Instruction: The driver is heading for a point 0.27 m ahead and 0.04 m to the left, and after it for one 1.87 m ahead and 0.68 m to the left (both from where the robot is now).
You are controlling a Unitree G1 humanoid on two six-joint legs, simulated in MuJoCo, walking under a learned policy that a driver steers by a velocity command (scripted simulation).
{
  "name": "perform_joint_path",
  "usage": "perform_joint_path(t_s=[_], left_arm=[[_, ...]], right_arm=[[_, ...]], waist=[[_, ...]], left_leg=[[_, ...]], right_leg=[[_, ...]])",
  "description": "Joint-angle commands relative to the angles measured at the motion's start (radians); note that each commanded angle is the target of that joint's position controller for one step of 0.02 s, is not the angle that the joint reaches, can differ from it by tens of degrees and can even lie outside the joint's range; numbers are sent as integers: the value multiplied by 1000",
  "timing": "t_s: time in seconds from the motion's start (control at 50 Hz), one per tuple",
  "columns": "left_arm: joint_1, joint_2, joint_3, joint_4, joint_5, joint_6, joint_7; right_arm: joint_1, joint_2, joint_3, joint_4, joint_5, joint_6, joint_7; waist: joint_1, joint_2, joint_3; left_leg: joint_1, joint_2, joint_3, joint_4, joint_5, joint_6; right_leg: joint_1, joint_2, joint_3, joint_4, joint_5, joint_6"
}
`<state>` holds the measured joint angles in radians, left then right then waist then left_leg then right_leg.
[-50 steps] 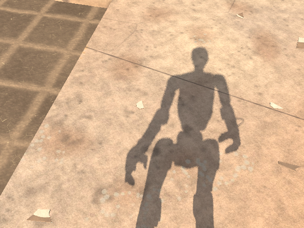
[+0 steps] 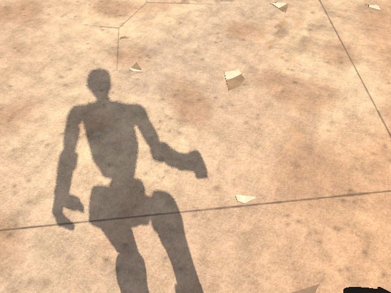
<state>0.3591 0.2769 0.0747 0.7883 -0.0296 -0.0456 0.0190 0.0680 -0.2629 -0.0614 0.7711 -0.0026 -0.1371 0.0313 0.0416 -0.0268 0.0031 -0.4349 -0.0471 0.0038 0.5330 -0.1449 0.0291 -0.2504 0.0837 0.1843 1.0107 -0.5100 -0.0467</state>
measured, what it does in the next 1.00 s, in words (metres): walks ahead, turning left: right foot, then left foot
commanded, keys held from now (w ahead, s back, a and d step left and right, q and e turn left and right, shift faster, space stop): w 0.06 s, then q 0.94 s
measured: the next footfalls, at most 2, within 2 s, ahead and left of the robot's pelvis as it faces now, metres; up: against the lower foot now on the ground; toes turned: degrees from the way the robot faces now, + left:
right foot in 0.36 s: +0.30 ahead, -0.12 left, +0.00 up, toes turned +6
left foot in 0.76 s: +0.20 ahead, +0.12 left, +0.00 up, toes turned +21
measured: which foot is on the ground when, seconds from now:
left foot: down 0.00-0.36, up 0.38-0.74, down 0.76-1.00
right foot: up 0.00-0.34, down 0.36-0.76, up 0.78-1.00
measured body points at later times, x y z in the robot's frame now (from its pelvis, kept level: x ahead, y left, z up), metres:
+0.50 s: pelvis +0.17 -0.03 +0.01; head +0.21 -0.04 +0.46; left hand +0.34 +0.24 -0.07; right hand +0.28 -0.31 -0.12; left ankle +0.10 +0.10 -0.65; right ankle +0.26 -0.13 -0.73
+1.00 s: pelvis +0.18 +0.02 +0.02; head +0.20 +0.07 +0.47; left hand +0.19 +0.35 -0.10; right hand +0.42 -0.18 -0.06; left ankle +0.16 +0.10 -0.73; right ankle +0.26 -0.12 -0.65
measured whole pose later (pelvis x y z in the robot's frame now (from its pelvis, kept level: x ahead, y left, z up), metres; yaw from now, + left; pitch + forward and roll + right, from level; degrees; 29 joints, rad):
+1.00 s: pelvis +0.18 +0.02 +0.02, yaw +25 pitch +3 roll -3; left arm 0.11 0.32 0.10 0.76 0.01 0.01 0.05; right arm 0.22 -0.29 -0.06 0.66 0.00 0.02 -0.03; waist -0.01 -0.02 0.02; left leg -0.31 -0.03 -0.08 0.47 -0.20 0.05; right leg -0.58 0.01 0.04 1.05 -0.34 0.06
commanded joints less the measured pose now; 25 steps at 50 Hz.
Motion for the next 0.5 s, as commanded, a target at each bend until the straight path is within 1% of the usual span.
perform_joint_path(t_s=[0.02, 0.04, 0.06, 0.08, 0.1, 0.12, 0.14, 0.16, 0.18, 0.22, 0.28, 0.3, 0.32, 0.34, 0.36, 0.38, 0.4, 0.42, 0.44, 0.46, 0.48, 0.5], left_arm=[[-45, 129, 17, -91, 5, -23, 1], [-89, 115, 18, -107, 19, -27, -1], [-84, 99, 18, -112, 18, -28, -6], [-81, 82, 14, -114, 20, -28, -7], [-77, 63, 10, -116, 26, -28, -5], [-90, 46, 4, -124, 34, -29, -3], [-112, 29, -3, -136, 41, -31, -1], [-132, 14, -11, -141, 42, -33, -1], [-154, 8, -15, -141, 40, -33, -3], [-204, 22, -14, -145, 31, -29, -7], [-272, 51, -6, -168, 28, -23, -8], [-268, 65, 0, -169, 29, -25, -8], [-240, 78, 7, -162, 32, -28, -8], [-204, 97, 17, -150, 39, -32, -5], [-155, 151, 31, -151, 55, -35, 5], [-103, 209, 42, -163, 71, -20, 19], [-75, 179, 36, -158, 64, -2, 12], [-101, 135, 26, -164, 50, 6, 6], [-152, 103, 16, -168, 42, 10, 6], [-206, 91, 9, -170, 43, 12, 5], [-251, 90, 8, -168, 46, 15, 5], [-276, 103, 12, -163, 56, 16, 5]], right_arm=[[177, -113, -32, -8, 3, 15, -2], [150, -99, -27, -3, -3, 19, -3], [142, -89, -19, 1, -12, 18, -5], [140, -85, -16, 7, -10, 16, -4], [148, -89, -14, 16, -5, 14, -4], [156, -104, -16, 25, -3, 14, -6], [158, -124, -20, 31, -1, 18, -10], [159, -146, -26, 34, 4, 25, -16], [164, -163, -31, 38, 10, 35, -21], [195, -179, -36, 49, 21, 54, -30], [227, -184, -38, 57, 33, 78, -38], [223, -182, -38, 53, 36, 84, -42], [201, -180, -38, 44, 39, 89, -47], [190, -165, -35, 35, 39, 91, -50], [198, -119, -22, 16, 26, 87, -50], [275, -45, -1, 4, -1, 79, -46], [362, -72, 0, 6, 17, 83, -46], [344, -146, -23, 14, 27, 100, -50], [285, -161, -33, 5, 28, 121, -57], [270, -159, -39, 6, 24, 145, -65], [268, -154, -43, 1, 20, 168, -71], [270, -133, -40, -8, 20, 182, -73]], waist=[[-104, 76, -68], [-87, 66, -20], [-61, 93, -19], [-47, 117, -12], [-36, 119, -17], [-32, 112, -21], [-30, 110, -30], [-33, 112, -48], [-40, 118, -64], [-59, 134, -80], [-73, 148, -70], [-62, 153, -71], [-36, 152, -76], [-16, 138, -87], [-7, 72, -150], [-24, -145, -240], [-28, -264, -342], [-24, -167, -294], [-29, -118, -215], [-45, -94, -166], [-64, -104, -131], [-76, -118, -102]], left_leg=[[496, 355, -511, -264, -226, 181], [403, 322, -435, -285, -119, 183], [349, 295, -374, -304, -45, 177], [313, 273, -337, -313, 100, 184], [295, 267, -295, -306, 287, 198], [282, 265, -255, -296, 471, 211], [275, 259, -219, -286, 599, 216], [266, 245, -183, -277, 655, 208], [252, 226, -152, -270, 668, 194], [248, 204, -132, -254, 621, 170], [268, 210, -183, -198, 491, 146], [271, 212, -213, -173, 429, 134], [259, 203, -234, -137, 360, 114], [229, 172, -235, -80, 294, 84], [151, 109, -205, 53, 154, 39], [-78, 2, -114, 313, -345, -24], [-170, -6, -91, 524, -613, -51], [-212, 39, -102, 636, -552, -72], [-253, 63, -82, 679, -482, -87], [-241, 86, -80, 681, -420, -102], [-196, 98, -76, 680, -368, -114], [-143, 94, -50, 673, -324, -121]], right_leg=[[-507, -105, -18, 280, 110, 8], [-488, -132, -28, 219, 154, 7], [-438, -160, -39, 175, 180, 3], [-405, -167, -69, 132, 180, 12], [-384, -166, -94, 85, 162, 25], [-368, -162, -113, 21, 158, 41], [-351, -156, -130, -57, 180, 56], [-314, -147, -143, -134, 230, 65], [-267, -131, -156, -205, 296, 71], [-204, -93, -163, -310, 417, 81], [-172, -64, -142, -427, 450, 73], [-142, -62, -132, -474, 457, 64], [-80, -62, -130, -545, 503, 50], [10, -78, -131, -616, 585, 28], [168, -198, -52, -608, 792, -21], [406, -442, 134, -529, 1191, -136], [434, -574, 284, -544, 1164, -253], [367, -519, 261, -589, 959, -249], [295, -457, 176, -617, 803, -212], [203, -418, 111, -653, 685, -190], [107, -393, 58, -688, 616, -182], [21, -365, -2, -720, 582, -179]])
Keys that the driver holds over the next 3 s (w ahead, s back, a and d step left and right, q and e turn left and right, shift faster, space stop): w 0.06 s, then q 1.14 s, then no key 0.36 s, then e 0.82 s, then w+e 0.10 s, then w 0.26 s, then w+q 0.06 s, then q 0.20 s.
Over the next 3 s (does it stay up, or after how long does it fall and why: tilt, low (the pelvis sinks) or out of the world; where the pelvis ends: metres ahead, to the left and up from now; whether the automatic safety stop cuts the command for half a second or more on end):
stays up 0.38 -0.01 0.00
